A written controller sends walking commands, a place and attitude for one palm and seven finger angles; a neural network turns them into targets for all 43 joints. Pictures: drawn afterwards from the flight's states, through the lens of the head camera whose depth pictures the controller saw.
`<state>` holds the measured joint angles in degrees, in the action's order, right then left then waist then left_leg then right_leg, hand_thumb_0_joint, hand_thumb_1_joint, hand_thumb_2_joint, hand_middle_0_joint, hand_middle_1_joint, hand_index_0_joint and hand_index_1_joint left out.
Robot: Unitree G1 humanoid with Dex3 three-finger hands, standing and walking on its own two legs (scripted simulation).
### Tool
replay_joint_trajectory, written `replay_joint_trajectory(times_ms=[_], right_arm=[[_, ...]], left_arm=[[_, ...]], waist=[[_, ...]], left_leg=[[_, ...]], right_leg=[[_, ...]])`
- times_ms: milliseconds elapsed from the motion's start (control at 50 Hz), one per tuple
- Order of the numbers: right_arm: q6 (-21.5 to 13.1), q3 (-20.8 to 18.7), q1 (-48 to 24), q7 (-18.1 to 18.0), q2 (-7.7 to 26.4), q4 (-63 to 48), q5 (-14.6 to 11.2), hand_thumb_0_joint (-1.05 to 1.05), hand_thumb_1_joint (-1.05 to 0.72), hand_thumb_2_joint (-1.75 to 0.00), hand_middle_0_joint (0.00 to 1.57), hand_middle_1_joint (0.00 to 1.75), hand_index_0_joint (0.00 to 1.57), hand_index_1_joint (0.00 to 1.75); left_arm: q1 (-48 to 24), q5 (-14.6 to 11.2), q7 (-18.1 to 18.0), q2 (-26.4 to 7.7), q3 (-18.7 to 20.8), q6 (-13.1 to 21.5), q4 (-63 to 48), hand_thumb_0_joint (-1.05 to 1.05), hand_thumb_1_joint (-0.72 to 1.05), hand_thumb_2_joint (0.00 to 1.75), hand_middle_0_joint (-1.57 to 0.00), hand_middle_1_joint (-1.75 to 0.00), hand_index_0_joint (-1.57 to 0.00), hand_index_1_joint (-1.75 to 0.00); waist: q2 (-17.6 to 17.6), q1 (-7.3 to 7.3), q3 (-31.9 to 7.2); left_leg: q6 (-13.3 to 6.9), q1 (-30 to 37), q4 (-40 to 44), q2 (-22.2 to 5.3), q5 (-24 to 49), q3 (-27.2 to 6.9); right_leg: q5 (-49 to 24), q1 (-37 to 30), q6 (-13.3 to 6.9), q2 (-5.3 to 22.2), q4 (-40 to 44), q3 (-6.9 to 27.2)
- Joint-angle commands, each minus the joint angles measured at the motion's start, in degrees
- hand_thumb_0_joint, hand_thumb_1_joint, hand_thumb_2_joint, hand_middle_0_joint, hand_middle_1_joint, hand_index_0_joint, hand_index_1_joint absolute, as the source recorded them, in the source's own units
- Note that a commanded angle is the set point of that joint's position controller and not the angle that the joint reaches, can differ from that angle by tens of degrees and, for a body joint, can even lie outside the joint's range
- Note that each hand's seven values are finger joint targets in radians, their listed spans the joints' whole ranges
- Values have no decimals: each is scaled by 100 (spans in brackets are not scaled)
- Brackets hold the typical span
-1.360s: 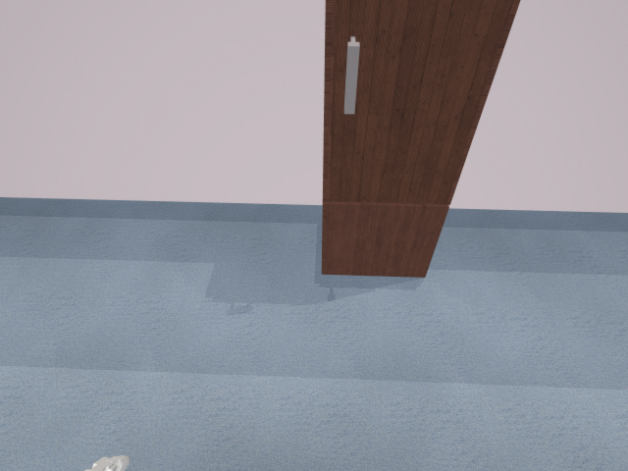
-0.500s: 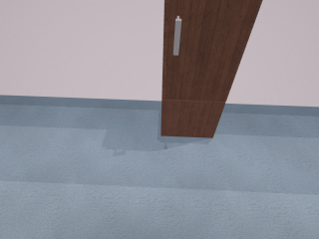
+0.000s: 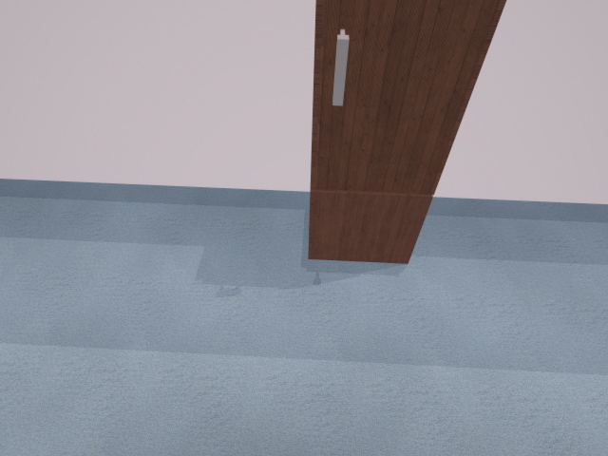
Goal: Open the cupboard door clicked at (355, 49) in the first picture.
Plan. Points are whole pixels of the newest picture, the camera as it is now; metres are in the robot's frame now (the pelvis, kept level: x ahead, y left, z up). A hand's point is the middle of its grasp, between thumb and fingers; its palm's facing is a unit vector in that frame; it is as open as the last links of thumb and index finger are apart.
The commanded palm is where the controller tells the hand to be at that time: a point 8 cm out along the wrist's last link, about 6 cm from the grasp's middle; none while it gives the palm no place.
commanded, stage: look at it before walking up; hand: left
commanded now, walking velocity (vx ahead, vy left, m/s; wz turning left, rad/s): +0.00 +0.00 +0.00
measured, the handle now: (340, 68) +0.94 -0.03 +0.07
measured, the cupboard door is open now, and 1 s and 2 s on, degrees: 0 0 0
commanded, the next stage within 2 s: walk to a spot facing it in 0.08 s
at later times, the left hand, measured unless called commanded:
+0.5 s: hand out of the picture +0.06 +0.21 -0.18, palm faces -0.12 -0.95 -0.29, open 7.4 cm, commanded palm none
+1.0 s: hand out of the picture +0.07 +0.16 -0.16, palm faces -0.30 -0.91 -0.28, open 7.4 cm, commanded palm none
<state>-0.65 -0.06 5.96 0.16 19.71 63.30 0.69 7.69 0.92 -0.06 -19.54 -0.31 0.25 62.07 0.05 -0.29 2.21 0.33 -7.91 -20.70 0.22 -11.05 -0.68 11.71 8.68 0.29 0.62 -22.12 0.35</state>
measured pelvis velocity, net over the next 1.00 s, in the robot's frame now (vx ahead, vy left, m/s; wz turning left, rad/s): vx -0.04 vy -0.02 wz -0.40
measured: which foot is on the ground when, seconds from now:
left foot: down 0.00-0.60, up 0.62-1.00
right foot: down 0.00-1.00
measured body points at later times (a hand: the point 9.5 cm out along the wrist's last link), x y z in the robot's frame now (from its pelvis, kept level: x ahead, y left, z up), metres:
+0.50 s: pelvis -0.02 -0.01 -0.02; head +0.01 -0.02 +0.43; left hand +0.07 +0.26 -0.16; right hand +0.04 -0.28 -0.16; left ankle +0.00 +0.12 -0.75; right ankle +0.00 -0.12 -0.74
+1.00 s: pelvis -0.04 -0.02 +0.00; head -0.01 -0.05 +0.44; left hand +0.09 +0.20 -0.14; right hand -0.04 -0.31 -0.15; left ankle -0.01 +0.15 -0.68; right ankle -0.02 -0.11 -0.75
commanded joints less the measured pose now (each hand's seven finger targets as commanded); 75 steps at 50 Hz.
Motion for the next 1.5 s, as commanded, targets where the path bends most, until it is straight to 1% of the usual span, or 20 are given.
replay_joint_trajectory(times_ms=[0,380,460,500,540,560,580,600,620,720,820,940,1060,1120,1160,1180,1220,1280,1420,1480], right_arm=[[-145,-203,-272,-88,1159,-353,-25,0,-90,-90,20,30,20,30],[108,-347,241,-208,631,-789,9,0,-90,-90,20,30,20,30],[85,-480,74,-199,708,-1030,14,0,-90,-90,20,30,20,30],[69,-502,-140,-193,644,-1186,30,0,-90,-90,20,30,20,30],[101,-539,-389,-191,608,-1289,51,0,-90,-90,20,30,20,30],[160,-525,-361,-170,439,-1320,26,0,-90,-90,20,30,20,30],[193,-439,-104,-150,-122,-1487,-1,0,-90,-90,20,30,20,30],[236,-450,-241,-167,33,-1562,-7,0,-90,-90,20,30,20,30],[255,-477,-157,-156,48,-1513,-18,0,-90,-90,20,30,20,30],[225,-487,132,-134,-54,-1240,18,0,-90,-90,20,30,20,30],[262,-490,36,-169,-89,-1309,32,0,-90,-90,20,30,20,30],[198,-446,-205,-210,-64,-1489,9,0,-90,-90,20,30,20,30],[121,-435,251,-239,-64,-1506,-84,0,-90,-90,20,30,20,30],[33,-463,1040,-291,45,-1323,-108,0,-90,-90,20,30,20,30],[9,-593,784,-320,793,-1493,5,0,-90,-90,20,30,20,30],[50,-548,349,-308,792,-1669,2,0,-90,-90,20,30,20,30],[23,-378,-346,-313,201,-1810,23,0,-90,-90,20,30,20,30],[-23,-398,-62,-285,180,-1760,53,0,-90,-90,20,30,20,30],[-39,-504,1165,-261,261,-1341,51,0,-90,-90,20,30,20,30],[-40,-547,1217,-214,385,-1262,86,0,-90,-90,20,30,20,30]], left_arm=[[-233,-24,-53,-1198,236,146,-356,0,90,90,-20,-30,-20,-30],[285,17,-7,-549,336,-239,-819,0,90,90,-20,-30,-20,-30],[493,17,57,-267,399,-302,-1017,0,90,90,-20,-30,-20,-30],[671,7,78,-173,456,-327,-1093,0,90,90,-20,-30,-20,-30],[1160,28,104,-130,513,-283,-1014,0,90,90,-20,-30,-20,-30],[1446,68,89,-326,570,-214,-954,0,90,90,-20,-30,-20,-30],[1483,147,-17,-993,679,-105,-1017,0,90,90,-20,-30,-20,-30],[1552,42,-90,-989,662,-142,-1076,0,90,90,-20,-30,-20,-30],[1232,46,-127,-853,676,-143,-1140,0,90,90,-20,-30,-20,-30],[768,-7,-96,-378,615,-60,-1297,0,90,90,-20,-30,-20,-30],[1043,-8,-67,-344,650,-80,-1223,0,90,90,-20,-30,-20,-30],[1109,47,-70,-374,690,-135,-1236,0,90,90,-20,-30,-20,-30],[727,83,-64,-574,730,-217,-1375,0,90,90,-20,-30,-20,-30],[326,34,-42,-474,703,-255,-1485,0,90,90,-20,-30,-20,-30],[409,-19,64,14,645,-281,-1642,0,90,90,-20,-30,-20,-30],[309,59,74,-266,742,-288,-1622,0,90,90,-20,-30,-20,-30],[672,132,143,-356,845,-378,-1353,0,90,90,-20,-30,-20,-30],[726,108,225,-80,736,-407,-1324,0,90,90,-20,-30,-20,-30],[-152,39,228,129,586,-374,-1529,0,90,90,-20,-30,-20,-30],[-238,36,272,221,548,-362,-1550,0,90,90,-20,-30,-20,-30]], waist=[[-56,18,-472],[119,57,-309],[1011,-56,-297],[1215,-176,-302],[729,-471,-324],[-202,-582,-291],[-2366,-468,-182],[-1792,-505,-161],[-1392,-289,-92],[-418,-51,-523],[-628,-172,-575],[-788,-328,-614],[-980,-166,-834],[-769,227,-947],[1674,172,-506],[1143,79,-155],[805,-360,74],[664,-283,48],[931,297,-25],[1053,334,-177]], left_leg=[[-172,107,287,-682,803,-507],[-191,42,-356,-1091,295,-70],[-759,-323,48,-1980,632,-479],[-943,-561,-90,-2213,1099,-323],[-571,-954,-1063,-1911,882,218],[-118,-1341,-2291,-1297,62,699],[333,-2722,-3986,-215,-2271,893],[238,-2512,-4515,-198,-2324,-13],[199,-2528,-4656,-361,-1908,-174],[338,-2316,-4556,-414,-779,-131],[401,-2498,-4285,-308,-685,-205],[368,-2135,-3201,-197,-1184,-212],[137,-1109,-1608,59,-1338,-211],[-45,572,-32,-54,-448,-192],[-669,939,1076,-2375,-1128,-2409],[-947,-209,1094,-2784,-897,-2374],[-751,-1114,875,-1963,-376,-1270],[-727,-501,524,-1426,338,-278],[-924,700,110,-1856,2170,-30],[-886,502,156,-2045,1364,224]], right_leg=[[-824,-117,-197,644,378,543],[-1138,1058,-145,243,-829,790],[949,1284,34,-115,-2562,134],[1620,1136,56,129,-2924,106],[927,442,11,178,-1897,24],[-207,159,-70,393,-699,499],[-1545,-63,-452,1802,395,3125],[-1504,422,-773,1994,773,3432],[-950,462,-853,1813,826,3096],[-997,148,-815,1034,376,2154],[-643,-160,-602,855,481,2336],[-768,-212,-963,851,479,2837],[-1032,109,-898,696,405,3146],[-314,1241,-348,173,19,2720],[1820,3104,176,-926,-2459,955],[1737,2847,321,-457,-3586,759],[1041,2323,419,-339,-4716,651],[738,2595,487,-201,-5038,280],[1178,2609,538,178,-3433,-146],[1312,2013,430,235,-2742,-386]])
